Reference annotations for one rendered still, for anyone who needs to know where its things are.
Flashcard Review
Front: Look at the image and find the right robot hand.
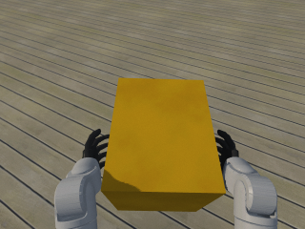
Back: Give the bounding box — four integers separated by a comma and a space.
215, 129, 239, 174

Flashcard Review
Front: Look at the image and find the robot right forearm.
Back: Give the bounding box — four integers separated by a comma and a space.
222, 156, 278, 229

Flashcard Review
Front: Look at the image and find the carton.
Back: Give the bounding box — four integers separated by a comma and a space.
100, 77, 226, 212

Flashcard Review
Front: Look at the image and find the robot left forearm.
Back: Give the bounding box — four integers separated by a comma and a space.
53, 157, 102, 229

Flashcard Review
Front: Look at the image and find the left robot hand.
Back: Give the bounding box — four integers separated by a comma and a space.
82, 129, 110, 170

